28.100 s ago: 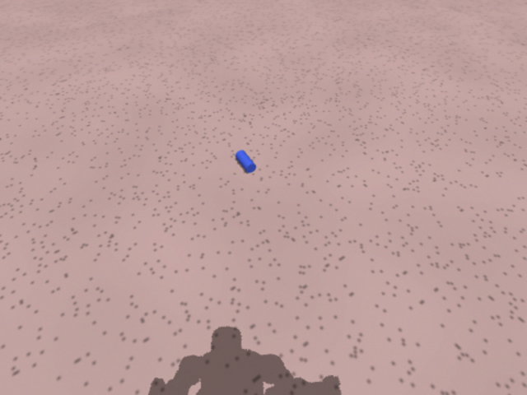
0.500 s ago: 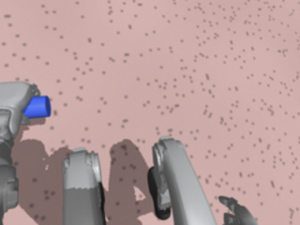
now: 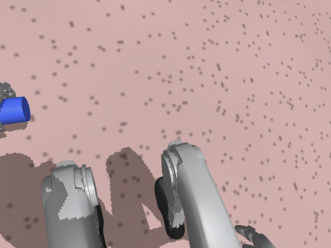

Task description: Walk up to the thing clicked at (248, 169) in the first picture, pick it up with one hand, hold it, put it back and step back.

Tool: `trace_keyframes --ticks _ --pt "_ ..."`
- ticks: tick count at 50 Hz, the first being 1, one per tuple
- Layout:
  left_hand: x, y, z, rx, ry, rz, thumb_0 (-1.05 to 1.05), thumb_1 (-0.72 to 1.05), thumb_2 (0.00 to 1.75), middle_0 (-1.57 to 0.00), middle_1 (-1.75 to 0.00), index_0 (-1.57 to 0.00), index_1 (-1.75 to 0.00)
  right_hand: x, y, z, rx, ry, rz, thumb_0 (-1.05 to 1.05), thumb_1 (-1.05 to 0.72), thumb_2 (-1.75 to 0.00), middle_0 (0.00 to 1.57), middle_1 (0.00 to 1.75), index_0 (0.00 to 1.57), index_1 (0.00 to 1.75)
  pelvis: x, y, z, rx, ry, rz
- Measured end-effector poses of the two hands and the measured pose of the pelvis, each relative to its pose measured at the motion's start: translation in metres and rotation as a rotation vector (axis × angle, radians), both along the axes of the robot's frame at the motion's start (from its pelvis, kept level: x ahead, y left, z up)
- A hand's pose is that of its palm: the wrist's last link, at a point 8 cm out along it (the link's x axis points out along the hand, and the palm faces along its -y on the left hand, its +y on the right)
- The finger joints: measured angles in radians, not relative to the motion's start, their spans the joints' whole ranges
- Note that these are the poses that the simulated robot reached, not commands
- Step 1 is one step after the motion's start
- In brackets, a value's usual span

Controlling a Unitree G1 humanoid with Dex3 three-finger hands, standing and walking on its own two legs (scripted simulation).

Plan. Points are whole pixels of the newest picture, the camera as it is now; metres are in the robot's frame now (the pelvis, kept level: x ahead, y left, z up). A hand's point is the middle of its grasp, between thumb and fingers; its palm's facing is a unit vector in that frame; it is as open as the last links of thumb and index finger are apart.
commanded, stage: crouch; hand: left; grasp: from above
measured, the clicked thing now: out of the picture +0.45 +0.33 -0.22
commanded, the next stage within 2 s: lower in 0.04 s
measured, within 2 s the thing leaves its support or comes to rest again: rests again in 1.76 s
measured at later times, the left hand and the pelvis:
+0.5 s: hand (0, 116) +0.45 +0.33 -0.24, palm faces -0.50 -0.09 -0.86, open 8.8 cm; pelvis +0.00 +0.00 -0.03, yaw -2 degrees
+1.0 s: hand (11, 115) +0.46 +0.32 -0.28, palm faces -0.50 -0.09 -0.86, open 8.8 cm; pelvis +0.00 +0.00 -0.05, yaw -4 degrees
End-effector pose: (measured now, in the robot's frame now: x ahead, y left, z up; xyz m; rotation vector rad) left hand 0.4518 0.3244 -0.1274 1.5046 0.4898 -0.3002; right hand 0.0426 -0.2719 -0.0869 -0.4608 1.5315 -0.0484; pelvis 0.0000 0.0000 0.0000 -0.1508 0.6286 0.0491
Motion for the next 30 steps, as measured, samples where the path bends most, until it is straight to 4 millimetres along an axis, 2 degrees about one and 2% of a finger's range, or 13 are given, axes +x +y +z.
trace_keyframes --ticks 13,20,30 --pt "0.008 0.006 -0.017 0.008 0.02 0.011 0.0 0.2 0.22 -0.87 -0.25 -0.89 -0.23 0.01 0.004 -0.011 0.002 -0.002 0.025 0.0 -0.91 -0.9 0.2 0.3 0.2 0.3 0.003 0.002 -0.012 -0.013 -0.005 -0.006" --pt "0.006 0.007 -0.039 -0.016 0.052 0.004 0.0 0.2 0.22 -0.88 -0.23 -0.9 -0.22 0.014 0.004 -0.016 -0.002 0.008 0.056 0.0 -0.91 -0.9 0.2 0.3 0.2 0.3 0.003 0.002 -0.021 -0.024 -0.023 -0.01" --pt "0.006 0.004 -0.065 -0.043 -0.001 -0.019 0.0 0.22 0.18 -0.89 -0.23 -0.9 -0.22 0.014 0.0 -0.023 -0.034 0.02 0.08 0.0 -0.91 -0.9 0.2 0.3 0.2 0.3 0.003 0.002 -0.037 -0.034 -0.047 -0.02"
